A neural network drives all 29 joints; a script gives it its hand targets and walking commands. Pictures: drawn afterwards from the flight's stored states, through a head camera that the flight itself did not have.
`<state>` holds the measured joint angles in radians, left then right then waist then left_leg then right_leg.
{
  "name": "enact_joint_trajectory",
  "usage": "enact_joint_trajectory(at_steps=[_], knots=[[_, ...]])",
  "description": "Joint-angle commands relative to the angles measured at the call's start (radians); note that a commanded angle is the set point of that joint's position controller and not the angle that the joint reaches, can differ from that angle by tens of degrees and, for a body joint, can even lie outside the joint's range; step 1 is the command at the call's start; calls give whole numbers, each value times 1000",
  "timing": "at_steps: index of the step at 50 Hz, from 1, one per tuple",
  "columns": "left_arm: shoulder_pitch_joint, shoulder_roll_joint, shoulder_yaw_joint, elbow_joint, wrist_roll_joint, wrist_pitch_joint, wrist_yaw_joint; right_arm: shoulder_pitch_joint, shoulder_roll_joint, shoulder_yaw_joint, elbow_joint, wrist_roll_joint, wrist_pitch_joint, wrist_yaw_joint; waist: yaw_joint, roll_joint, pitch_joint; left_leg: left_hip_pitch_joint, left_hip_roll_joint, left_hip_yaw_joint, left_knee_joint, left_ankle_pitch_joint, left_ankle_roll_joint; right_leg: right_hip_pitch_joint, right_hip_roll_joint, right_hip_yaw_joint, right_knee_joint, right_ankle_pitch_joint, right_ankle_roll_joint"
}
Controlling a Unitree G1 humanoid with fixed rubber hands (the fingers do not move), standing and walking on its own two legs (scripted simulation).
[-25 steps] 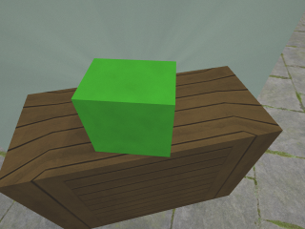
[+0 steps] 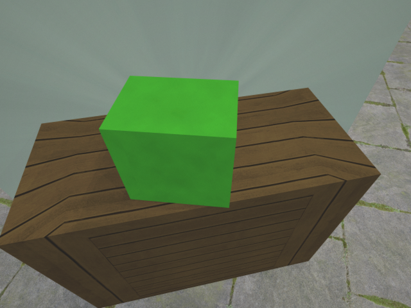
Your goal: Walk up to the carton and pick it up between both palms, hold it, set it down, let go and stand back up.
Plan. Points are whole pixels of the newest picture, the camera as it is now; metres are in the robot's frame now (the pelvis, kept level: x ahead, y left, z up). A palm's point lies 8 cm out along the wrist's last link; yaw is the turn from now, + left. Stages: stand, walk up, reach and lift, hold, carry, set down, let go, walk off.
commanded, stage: stand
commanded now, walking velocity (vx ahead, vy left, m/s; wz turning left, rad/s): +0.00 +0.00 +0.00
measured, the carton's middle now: (181, 143) +0.48 +0.07 +0.04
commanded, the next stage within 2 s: walk up in 1.06 s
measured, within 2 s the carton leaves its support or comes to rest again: neither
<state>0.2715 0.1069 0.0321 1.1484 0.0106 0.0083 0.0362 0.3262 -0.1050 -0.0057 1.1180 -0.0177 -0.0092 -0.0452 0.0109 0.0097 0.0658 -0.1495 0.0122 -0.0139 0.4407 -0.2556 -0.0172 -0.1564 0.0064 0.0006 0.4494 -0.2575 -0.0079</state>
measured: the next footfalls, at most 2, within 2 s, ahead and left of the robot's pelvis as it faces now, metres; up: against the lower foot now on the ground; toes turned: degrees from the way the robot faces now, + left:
left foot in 1.84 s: +0.24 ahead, +0.09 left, +0.00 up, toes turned +10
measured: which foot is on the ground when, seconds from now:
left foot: down 0.00-1.00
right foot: down 0.00-1.00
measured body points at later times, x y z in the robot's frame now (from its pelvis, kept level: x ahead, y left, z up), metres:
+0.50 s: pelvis +0.01 +0.00 +0.00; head +0.02 +0.00 +0.45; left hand -0.01 +0.21 -0.16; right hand -0.03 -0.20 -0.16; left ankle -0.01 +0.13 -0.74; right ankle -0.01 -0.11 -0.74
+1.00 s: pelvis +0.01 +0.01 +0.00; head +0.03 +0.00 +0.45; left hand -0.02 +0.21 -0.16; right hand -0.01 -0.20 -0.16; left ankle -0.01 +0.13 -0.74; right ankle -0.01 -0.11 -0.74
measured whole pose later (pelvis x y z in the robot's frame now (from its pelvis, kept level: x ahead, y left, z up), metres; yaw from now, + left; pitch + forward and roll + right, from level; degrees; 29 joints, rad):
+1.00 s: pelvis +0.01 +0.01 +0.00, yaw +0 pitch -1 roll +0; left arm 0.29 0.10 0.01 1.18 0.01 -0.01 0.04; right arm 0.30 -0.11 0.00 1.16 -0.01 -0.01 -0.05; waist 0.00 0.01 0.05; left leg -0.15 0.00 -0.01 0.43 -0.26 -0.01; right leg -0.15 0.00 0.00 0.43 -0.26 0.00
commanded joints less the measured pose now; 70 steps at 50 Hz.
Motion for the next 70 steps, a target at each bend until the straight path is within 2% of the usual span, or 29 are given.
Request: enact_joint_trajectory(at_steps=[1,2,10,12,14,20,21,22,25,27,30,33,34,38,40,41,43,45,46,48,52,55,56,62,63,64,66,68,70], knots=[[77,75,-2,3,0,-10,13,88,-107,-21,-11,6,-4,-13,-11,-65,42,-48,63,-71,-84,76,55,-48,-69,84,-98,115,-21],[80,92,5,13,4,-11,11,123,-42,-8,20,2,4,-2,-22,-28,33,-14,50,-41,-86,103,29,-47,-59,69,-101,98,-10],[76,82,0,12,-2,-10,3,62,-36,5,13,0,6,-1,-14,30,38,-58,59,-47,-77,77,40,-44,-79,77,-111,127,-20],[136,62,-10,29,-2,-15,18,117,-38,3,21,21,1,1,-25,-22,-7,-41,49,-45,-75,114,37,-9,-76,77,-83,156,-14],[133,72,-16,18,-1,-17,17,102,-54,9,47,9,-4,-10,0,11,11,-40,65,-53,-64,123,40,-27,-79,83,-98,154,-30],[79,76,-9,10,8,-18,9,66,-105,-3,36,0,-12,-5,-6,4,31,-59,62,-56,-83,111,55,-21,-81,73,-93,163,-22],[114,79,-11,19,6,-20,7,105,-116,-6,46,-5,-8,-10,-13,-52,10,-22,72,-61,-69,159,58,-14,-83,69,-96,195,-25],[108,82,-8,22,2,-19,8,106,-84,0,54,5,-5,-5,-16,7,20,-36,65,-48,-77,164,42,-39,-74,62,-87,165,-24],[96,60,-22,37,-1,-11,12,111,-89,1,52,5,-6,-2,-25,-31,65,-57,64,-51,-76,119,45,-51,-70,74,-85,159,-18],[113,51,-12,31,-6,-16,3,58,-90,1,35,4,-4,-2,6,-28,24,-66,62,-68,-81,121,53,5,-65,65,-88,175,-10],[74,67,-6,18,7,-26,9,48,-55,2,26,6,-7,2,-16,-36,26,-35,65,-50,-70,163,43,-56,-76,65,-93,180,-18],[112,84,-18,27,-3,-20,4,85,-106,-15,32,5,-7,-7,-21,-13,7,-28,58,-69,-81,131,49,-34,-70,57,-100,149,-10],[132,89,-8,40,3,-23,8,105,-101,-11,44,6,-5,-9,-18,56,17,-15,65,-59,-89,178,42,-43,-82,52,-86,164,-20],[120,94,-12,29,2,-24,10,96,-82,-2,47,8,-8,-5,-1,-33,24,-55,71,-54,-87,163,43,-10,-84,69,-83,173,-24],[84,121,6,16,1,-17,17,38,-115,-15,13,5,-22,5,-22,-29,10,-38,67,-50,-79,167,56,-10,-84,65,-95,216,-16],[93,74,-6,19,8,-18,7,52,-112,-14,33,3,-14,-4,6,4,29,-41,66,-62,-91,165,52,-20,-87,62,-94,170,-24],[117,13,-26,29,1,-20,7,85,-92,-15,37,-3,-10,-8,-15,-12,16,-6,69,-55,-82,168,53,-36,-80,60,-94,169,-18],[132,56,-10,30,2,-22,13,74,-40,3,45,6,-2,-1,10,-11,30,-39,61,-48,-87,170,43,0,-83,64,-91,199,-17],[119,75,-12,29,3,-22,14,117,-59,-2,60,8,-3,-7,-22,44,15,-32,54,-46,-83,149,40,0,-88,69,-92,199,-23],[124,93,-5,38,-2,-20,9,63,-54,-1,35,6,-8,2,-18,-39,21,-25,64,-53,-79,173,51,-9,-76,59,-85,235,-18],[134,63,-14,35,1,-23,14,67,-104,-5,29,2,-10,-12,-5,6,18,-15,71,-51,-75,204,58,-19,-88,58,-105,212,-3],[109,93,-5,27,1,-18,18,94,-75,-6,38,1,-13,-3,-26,-47,5,-11,84,-56,-69,165,58,-8,-83,51,-99,213,-14],[121,85,-6,24,5,-19,17,98,-82,0,55,2,-17,-10,-15,26,33,-56,69,-68,-76,210,53,2,-96,72,-84,239,-31],[129,78,-10,25,11,-25,9,101,-110,-19,54,9,-3,-8,-19,-33,42,-19,67,-59,-74,223,50,-23,-76,54,-87,219,-18],[156,143,21,-69,45,-41,5,146,-170,-47,-19,-15,-27,-5,-23,-12,-55,9,73,-94,-31,-150,80,-15,-68,22,-21,-139,-31],[144,141,25,-64,39,-35,0,191,-180,-54,-7,-18,-29,-5,-32,4,-7,-65,86,-181,-64,-355,102,-54,-62,39,35,-285,-50],[112,109,21,-118,44,-33,-11,230,-208,-74,-27,-14,-22,-1,-73,126,87,-20,190,-385,-215,-590,165,-294,-1,-42,207,-331,-12],[77,98,19,-190,56,-42,-14,240,-263,-106,-35,-28,-23,-7,-91,118,192,-42,326,-561,-277,-524,258,-426,-49,-7,356,-309,8],[43,90,19,-240,48,-60,-13,245,-191,-100,-38,-46,-27,-2,-80,161,238,-33,294,-495,-213,-250,255,-433,-77,19,254,-294,3]])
